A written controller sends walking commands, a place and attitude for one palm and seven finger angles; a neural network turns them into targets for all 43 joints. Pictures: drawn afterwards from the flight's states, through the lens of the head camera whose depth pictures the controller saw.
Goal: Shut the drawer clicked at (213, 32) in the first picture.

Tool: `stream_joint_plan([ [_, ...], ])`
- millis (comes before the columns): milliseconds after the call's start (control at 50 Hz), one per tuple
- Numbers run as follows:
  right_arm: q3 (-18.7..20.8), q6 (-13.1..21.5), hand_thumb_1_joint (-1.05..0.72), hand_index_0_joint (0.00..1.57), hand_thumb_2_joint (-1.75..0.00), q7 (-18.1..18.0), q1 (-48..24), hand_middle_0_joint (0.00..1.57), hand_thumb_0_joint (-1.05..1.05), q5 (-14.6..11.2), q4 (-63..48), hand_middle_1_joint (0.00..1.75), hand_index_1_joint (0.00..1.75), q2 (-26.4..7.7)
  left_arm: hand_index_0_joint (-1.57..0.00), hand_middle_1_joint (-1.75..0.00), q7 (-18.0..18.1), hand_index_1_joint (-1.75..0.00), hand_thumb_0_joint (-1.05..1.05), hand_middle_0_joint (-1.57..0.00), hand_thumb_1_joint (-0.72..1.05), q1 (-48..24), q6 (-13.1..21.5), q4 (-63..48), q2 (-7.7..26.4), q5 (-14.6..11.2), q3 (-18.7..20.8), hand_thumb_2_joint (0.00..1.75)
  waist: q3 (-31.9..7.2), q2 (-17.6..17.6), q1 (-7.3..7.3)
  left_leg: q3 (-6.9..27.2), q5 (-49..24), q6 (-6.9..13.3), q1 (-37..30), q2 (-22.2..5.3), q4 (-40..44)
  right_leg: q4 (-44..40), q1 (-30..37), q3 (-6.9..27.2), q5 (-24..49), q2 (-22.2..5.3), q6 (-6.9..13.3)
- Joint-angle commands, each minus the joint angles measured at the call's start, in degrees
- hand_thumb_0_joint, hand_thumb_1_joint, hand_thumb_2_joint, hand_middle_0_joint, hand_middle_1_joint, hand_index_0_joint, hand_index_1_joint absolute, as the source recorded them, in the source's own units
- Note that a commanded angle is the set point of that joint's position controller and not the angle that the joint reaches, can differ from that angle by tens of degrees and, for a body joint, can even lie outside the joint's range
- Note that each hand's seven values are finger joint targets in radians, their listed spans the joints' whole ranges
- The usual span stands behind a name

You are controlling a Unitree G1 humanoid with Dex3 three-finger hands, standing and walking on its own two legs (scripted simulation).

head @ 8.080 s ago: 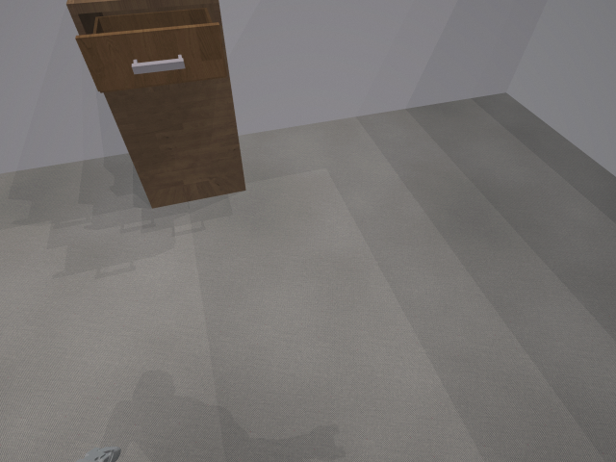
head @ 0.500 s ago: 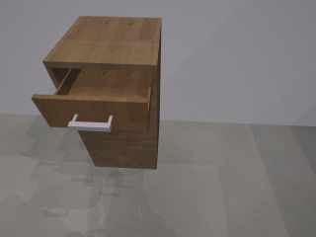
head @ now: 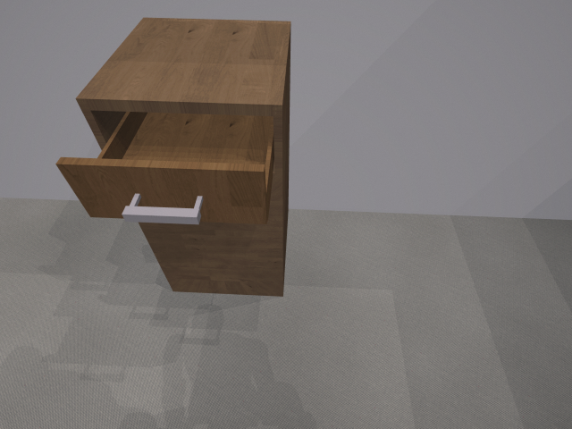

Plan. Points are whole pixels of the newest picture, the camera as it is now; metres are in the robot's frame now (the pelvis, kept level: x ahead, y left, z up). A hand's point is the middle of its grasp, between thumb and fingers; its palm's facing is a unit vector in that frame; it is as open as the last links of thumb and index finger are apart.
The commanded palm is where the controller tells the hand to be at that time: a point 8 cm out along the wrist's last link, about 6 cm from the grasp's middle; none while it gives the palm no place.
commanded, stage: look again from close up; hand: left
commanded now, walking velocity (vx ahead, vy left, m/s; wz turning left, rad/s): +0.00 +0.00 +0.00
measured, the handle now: (165, 207) +0.50 +0.27 -0.03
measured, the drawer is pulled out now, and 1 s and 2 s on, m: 0.17 0.17 0.17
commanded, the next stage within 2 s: shuffle to correct the standing spot in 0.36 s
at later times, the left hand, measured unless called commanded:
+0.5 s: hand out of the picture -0.03 +0.19 -0.17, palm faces +0.03 -0.99 -0.17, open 7.4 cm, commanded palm none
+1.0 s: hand out of the picture +0.03 +0.20 -0.18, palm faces +0.08 -0.99 -0.15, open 7.4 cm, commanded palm none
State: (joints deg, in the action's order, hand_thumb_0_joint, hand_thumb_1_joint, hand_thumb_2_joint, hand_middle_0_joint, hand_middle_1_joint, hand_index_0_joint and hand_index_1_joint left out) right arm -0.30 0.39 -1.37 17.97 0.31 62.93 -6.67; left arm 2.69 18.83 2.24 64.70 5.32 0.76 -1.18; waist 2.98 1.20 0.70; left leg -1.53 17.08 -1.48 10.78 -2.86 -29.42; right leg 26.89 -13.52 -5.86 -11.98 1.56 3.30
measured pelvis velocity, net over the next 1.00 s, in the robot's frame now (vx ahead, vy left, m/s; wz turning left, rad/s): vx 0.04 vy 0.05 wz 0.01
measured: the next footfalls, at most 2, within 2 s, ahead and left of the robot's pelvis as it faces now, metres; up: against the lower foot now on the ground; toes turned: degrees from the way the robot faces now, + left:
left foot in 1.18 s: +0.14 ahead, +0.19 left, +0.00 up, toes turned +3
right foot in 1.44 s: +0.16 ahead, -0.02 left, +0.00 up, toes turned -3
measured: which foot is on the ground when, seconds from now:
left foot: down 0.00-0.96, up 0.98-1.00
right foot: down 0.00-1.00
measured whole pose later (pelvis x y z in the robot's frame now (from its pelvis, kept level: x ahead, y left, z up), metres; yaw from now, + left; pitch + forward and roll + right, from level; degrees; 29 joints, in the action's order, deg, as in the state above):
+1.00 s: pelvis +0.04 +0.05 -0.01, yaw +1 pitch -2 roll -1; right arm -0.3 1.7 -1.0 23.6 0.8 63.2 -6.3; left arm 0.7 19.8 3.2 61.1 6.4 1.4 1.8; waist 1.7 0.7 0.1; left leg -4.0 26.8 2.6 13.1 0.9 -42.0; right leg 34.4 -14.5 -6.4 -17.5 -1.9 1.5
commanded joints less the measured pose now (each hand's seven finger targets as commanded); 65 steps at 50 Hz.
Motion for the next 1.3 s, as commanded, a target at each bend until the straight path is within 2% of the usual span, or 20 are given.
stream_joint_plan([
  [0, 0.64, 0.48, -0.9, 0.2, -0.9, -0.29, 5.51, 0.2, 0.0, 0.62, -2.44, 0.3, 0.3, -3.34, -0.2, -0.3, 0.2, -0.3, 0.0, -0.2, 0.9, 1.53, -0.21, -2.47, 7.04, 0.0, 1.66, 0.9, 1.06, -0.29, 0.91, 2.07, -2.92, 2.56, 2.59, -1.57, 3.57, -6.3, -2.27, 8.72, -2.02, -9.72, 0.69],
  [60, 0.55, 0.4, -0.9, 0.2, -0.9, -0.05, 5.52, 0.2, 0.0, 0.8, -3.01, 0.3, 0.3, -4.36, -0.2, -0.3, -0.1, -0.3, 0.0, -0.2, 0.9, 1.72, -0.57, -2.61, 6.7, 0.06, 1.57, 0.9, 5.67, -1.51, 0.26, 3.87, 0.35, 3.33, 7.57, -1.8, 6.74, -6.8, -3.88, 8.82, -9.61, -7.85, -0.2],
  [440, 0.22, 1.28, -0.9, 0.2, -0.9, -0.26, 5.47, 0.2, 0.0, 0.59, -1.69, 0.3, 0.3, -5.66, -0.2, -0.3, -0.61, -0.3, 0.0, -0.2, 0.9, 3.28, -0.74, -3.4, 6.32, -0.05, 1.64, 0.9, 2.49, -1.06, -0.84, 5.59, 1.91, 3.71, 9.43, -2.38, 11.9, -4.69, 3.03, 7.34, -1.16, -7.69, -1.09],
  [540, 0.6, 0.33, -0.9, 0.2, -0.9, 0.07, 6.25, 0.2, 0.0, 1.18, -1.32, 0.3, 0.3, -6.04, -0.2, -0.3, -0.93, -0.3, 0.0, -0.2, 0.9, 4.76, -1.08, -3.63, 6.61, 0.66, 2.46, 0.9, 4.96, -1.39, -1.2, 4.92, 15.57, 4.53, 12.55, -1.18, 10.34, -4.6, -0.18, 8.96, -17.7, -7.52, 0.07],
  [660, 0.54, 0.65, -0.9, 0.2, -0.9, 0.34, 7.41, 0.2, 0.0, 1.24, -2.12, 0.3, 0.3, -3.67, -0.2, -0.3, -1.0, -0.3, 0.0, -0.2, 0.9, 7.18, -0.68, -3.93, 8.3, 0.31, 3.95, 0.9, 4.29, -6.35, -1.03, -0.88, 7.97, 3.97, 11.2, 2.7, -0.85, -10.14, -2.27, 17.13, -25.01, -13.3, 3.9],
  [720, 0.65, 0.93, -0.9, 0.2, -0.9, 0.41, 9.92, 0.2, 0.0, 1.2, -1.59, 0.3, 0.3, -3.51, -0.2, -0.3, -1.11, -0.3, 0.0, -0.2, 0.9, 4.89, -1.04, -4.79, 7.58, 0.52, 4.18, 0.9, 6.44, -2.81, 0.3, 0.78, 8.82, 4.44, 7.05, 1.75, 3.98, -6.18, -7.69, 12.4, -23.49, -10.75, 3.22],
  [780, 1.25, 2.01, -0.9, 0.2, -0.9, -0.19, 12.79, 0.2, 0.0, 0.99, -0.5, 0.3, 0.3, -7.06, -0.2, -0.3, -1.83, -0.3, 0.0, -0.2, 0.9, 3.2, -0.54, -5.62, 3.65, 0.99, 3.26, 0.9, 6.36, 8.94, 1.07, 14.38, 8.73, 9.51, 2.6, -8.54, 15.25, 10.56, -11.14, 0.61, -9.91, -3.01, 0.22],
  [800, 1.37, 2.24, -0.9, 0.2, -0.9, -0.5, 13.35, 0.2, 0.0, 0.93, -0.36, 0.3, 0.3, -7.44, -0.2, -0.3, -1.93, -0.3, 0.0, -0.2, 0.9, 2.01, -0.1, -6.19, 3.17, 1.28, 2.92, 0.9, 6.82, 8.63, 1.04, 17.22, 2.23, 11.93, -0.17, -10.78, 15.37, 13.45, -14.05, -0.17, -10.28, -2.53, -0.05],
  [860, 0.83, 2.81, -0.9, 0.2, -0.9, -0.72, 11.25, 0.2, 0.0, 0.89, -0.67, 0.3, 0.3, -6.57, -0.2, -0.3, -2.22, -0.3, 0.0, -0.2, 0.9, 2.58, 0.85, -5.93, 1.97, 0.65, 2.92, 0.9, 3.7, 5.16, -0.61, 10.55, -21.93, 12.5, -1.86, -9.41, 8.62, 7.77, -7.82, 0.17, -9.99, -3.38, 0.11],
  [900, 0.7, 3.11, -0.9, 0.2, -0.9, -0.71, 7.65, 0.2, 0.0, 0.33, -2.14, 0.3, 0.3, -5.68, -0.2, -0.3, -1.96, -0.3, 0.0, -0.2, 0.9, 9.76, 1.21, -3.79, 4.03, 0.46, 3.89, 0.9, 0.14, -1.03, -3.94, 3.04, -19.56, 8.5, 9.36, -3.07, -0.93, 1.88, 10.2, 6.02, 4.68, -6.8, 1.98],
  [940, 0.94, 3.27, -0.9, 0.2, -0.9, 0.04, 4.41, 0.2, 0.0, 0.52, -4.49, 0.3, 0.3, -3.84, -0.2, -0.3, -1.23, -0.3, 0.0, -0.2, 0.9, 17.16, 1.64, -1.57, 11.3, 0.18, 5.53, 0.9, -0.71, -13.31, -5.82, -5.05, 13.14, 3.86, 25.63, 3.75, -18.32, -8.6, 20.25, 27.48, 9.13, -24.81, 10.76],
  [980, 1.65, 2.63, -0.9, 0.2, -0.9, 0.77, -1.19, 0.2, 0.0, 0.99, -6.25, 0.3, 0.3, -4.24, -0.2, -0.3, -0.42, -0.3, 0.0, -0.2, 0.9, 15.15, 1.53, -2.17, 9.91, 0.77, 5.74, 0.9, 3.41, -9.9, -5.76, 1.82, 16.06, 3.99, 30.67, -0.94, -29.26, -11.42, 14.63, 29.31, 7.11, -27.59, 13.9],
  [1020, 1.88, 2.26, -0.9, 0.2, -0.9, 1.81, -0.66, 0.2, 0.0, 0.58, -6.19, 0.3, 0.3, -2.75, -0.2, -0.3, -0.29, -0.3, 0.0, -0.2, 0.9, 8.07, 1.27, -4.62, 9.79, 1.13, 5.68, 0.9, 2.51, -8.59, -2.57, 2.63, 12.72, 4.01, 23.29, -2.92, -23.15, -11.02, 6.25, 19.94, 4.2, -24.54, 10.84],
  [1080, 1.76, 1.61, -0.9, 0.2, -0.9, 2.38, 5.29, 0.2, 0.0, 0.91, -4.16, 0.3, 0.3, -1.01, -0.2, -0.3, -1.26, -0.3, 0.0, -0.2, 0.9, 2.0, 0.61, -6.47, 10.68, 0.77, 5.9, 0.9, 3.1, -8.86, 1.26, -5.85, -3.0, 2.7, 1.81, 1.98, -7.08, -10.71, -11.45, 7.91, -11.62, -16.15, 4.87],
  [1120, 2.15, 1.81, -0.9, 0.2, -0.9, 1.92, 11.23, 0.2, 0.0, 1.09, -1.8, 0.3, 0.3, -3.94, -0.2, -0.3, -1.76, -0.3, 0.0, -0.2, 0.9, 0.69, -0.49, -7.17, 9.29, 0.89, 5.55, 0.9, 3.45, -1.07, 3.35, -5.81, 1.02, 1.29, -5.69, 2.25, -0.6, -0.76, -16.51, 3.87, -18.96, -11.46, 2.66],
  [1140, 3.06, 2.02, -0.9, 0.2, -0.9, 1.3, 14.58, 0.2, 0.0, 1.69, -1.48, 0.3, 0.3, -7.74, -0.2, -0.3, -2.06, -0.3, 0.0, -0.2, 0.9, 0.84, -1.06, -8.33, 6.46, 0.7, 5.08, 0.9, 4.17, 9.53, 4.07, 8.14, 10.11, 3.89, -4.42, -6.22, 8.21, 11.93, -20.21, 0.06, -20.17, -6.21, 0.36],
  [1160, 3.83, 2.08, -0.9, 0.2, -0.9, 0.6, 17.26, 0.2, 0.0, 2.21, -1.72, 0.3, 0.3, -12.04, -0.2, -0.3, -2.26, -0.3, 0.0, -0.2, 0.9, 0.71, -0.93, -10.0, 4.01, 0.46, 4.62, 0.9, 2.53, 16.71, 4.51, 25.83, 14.87, 10.4, -3.43, -17.51, 19.17, 25.78, -23.75, -2.63, -23.43, -1.56, -1.46],
  [1180, 3.84, 1.84, -0.9, 0.2, -0.9, 0.45, 14.37, 0.2, 0.0, 2.12, -2.86, 0.3, 0.3, -12.51, -0.2, -0.3, -2.29, -0.3, 0.0, -0.2, 0.9, -0.86, -0.64, -11.03, 4.48, 0.61, 4.52, 0.9, 2.78, 8.46, 3.64, 29.9, 15.49, 14.67, -0.13, -20.31, 20.95, 33.47, -23.7, 2.43, -20.97, -3.79, -0.15],
  [1200, 3.49, 2.11, -0.9, 0.2, -0.9, 0.28, 11.1, 0.2, 0.0, 2.17, -3.74, 0.3, 0.3, -11.61, -0.2, -0.3, -1.95, -0.3, 0.0, -0.2, 0.9, -0.82, -0.53, -10.5, 3.95, 0.89, 4.16, 0.9, 0.98, 6.01, 1.95, 29.23, 9.47, 15.21, 1.71, -20.23, 19.89, 38.32, -23.07, 4.3, -18.72, -4.65, -0.19],
  [1280, 1.1, 3.04, -0.9, 0.2, -0.9, -0.56, 0.76, 0.2, 0.0, 1.51, -5.07, 0.3, 0.3, -6.92, -0.2, -0.3, -1.84, -0.3, 0.0, -0.2, 0.9, 3.21, -1.47, -6.25, 2.29, 0.01, 2.89, 0.9, -1.95, 6.54, -1.83, 6.28, -29.02, 11.46, 5.47, -12.74, 13.47, 23.38, -8.36, 4.54, -9.38, -6.08, -2.94],
])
